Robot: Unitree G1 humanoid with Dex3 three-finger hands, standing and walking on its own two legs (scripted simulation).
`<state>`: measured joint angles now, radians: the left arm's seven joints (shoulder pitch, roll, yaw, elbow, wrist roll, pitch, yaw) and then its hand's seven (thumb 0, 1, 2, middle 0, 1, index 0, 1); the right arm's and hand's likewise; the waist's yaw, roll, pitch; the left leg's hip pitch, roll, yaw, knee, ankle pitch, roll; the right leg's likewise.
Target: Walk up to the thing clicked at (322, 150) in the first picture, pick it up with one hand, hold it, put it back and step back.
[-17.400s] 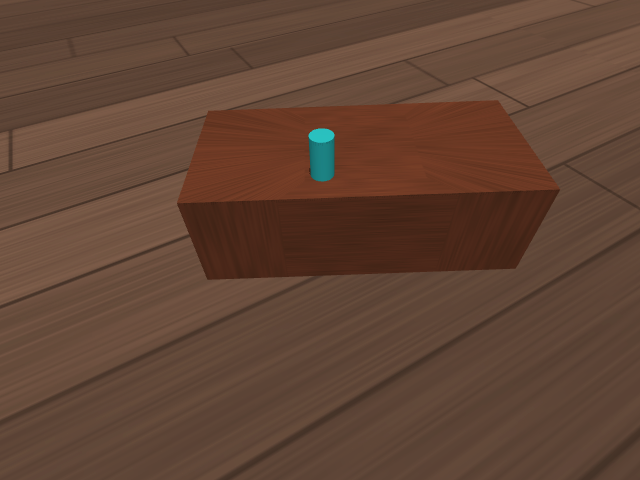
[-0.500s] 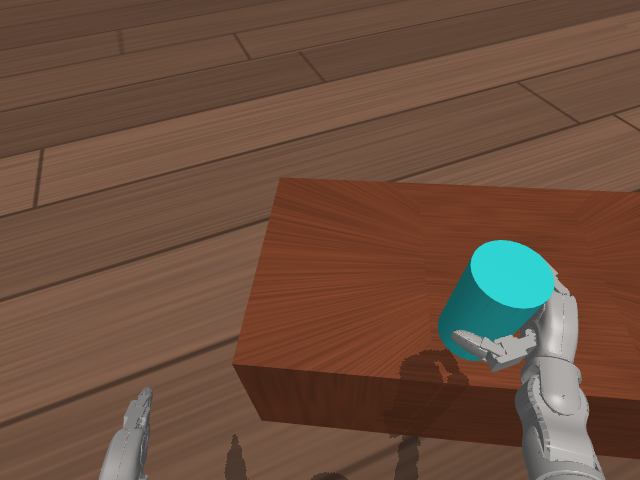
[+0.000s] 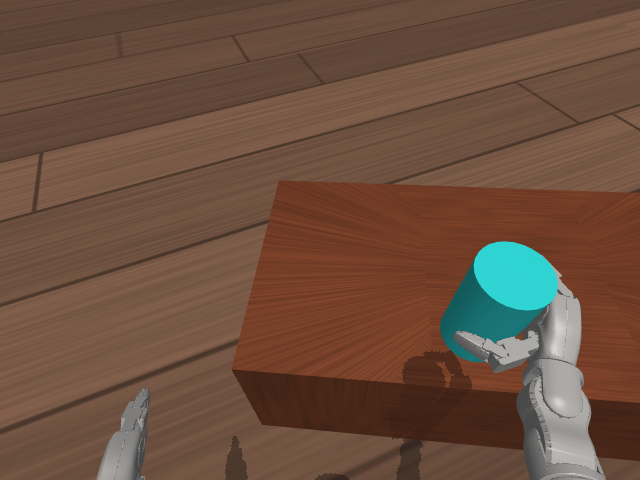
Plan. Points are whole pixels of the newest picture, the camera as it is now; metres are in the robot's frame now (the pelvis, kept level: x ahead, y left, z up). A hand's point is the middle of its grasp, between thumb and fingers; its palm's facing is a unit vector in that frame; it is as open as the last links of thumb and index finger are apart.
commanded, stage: hold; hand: right
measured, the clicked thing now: (490, 306) +0.34 -0.16 +0.06
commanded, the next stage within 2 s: crouch in 0.70 s
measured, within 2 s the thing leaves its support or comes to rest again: neither
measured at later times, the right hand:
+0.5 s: hand (496, 311) +0.33 -0.17 +0.05, palm faces +0.22 +0.98 +0.01, open 11.5 cm
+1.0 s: hand (495, 318) +0.33 -0.17 +0.03, palm faces +0.26 +0.97 +0.01, open 11.5 cm
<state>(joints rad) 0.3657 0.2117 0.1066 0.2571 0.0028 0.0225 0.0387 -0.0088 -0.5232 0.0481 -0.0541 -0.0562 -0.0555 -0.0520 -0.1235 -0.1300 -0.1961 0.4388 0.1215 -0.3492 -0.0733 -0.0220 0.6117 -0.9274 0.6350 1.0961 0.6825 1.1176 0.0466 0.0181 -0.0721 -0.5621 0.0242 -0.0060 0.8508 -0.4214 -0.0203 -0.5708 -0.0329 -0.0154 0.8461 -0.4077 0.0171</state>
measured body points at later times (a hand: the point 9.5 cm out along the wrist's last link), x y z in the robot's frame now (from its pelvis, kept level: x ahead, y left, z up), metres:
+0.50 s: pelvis -0.01 +0.00 +0.00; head +0.03 -0.01 +0.45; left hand +0.14 +0.27 -0.05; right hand +0.31 -0.22 +0.05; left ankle +0.00 +0.13 -0.70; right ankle +0.01 -0.13 -0.70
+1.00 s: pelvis -0.01 +0.00 +0.00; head +0.03 -0.01 +0.44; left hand +0.14 +0.27 -0.05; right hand +0.32 -0.22 +0.03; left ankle +0.00 +0.13 -0.70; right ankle +0.01 -0.13 -0.70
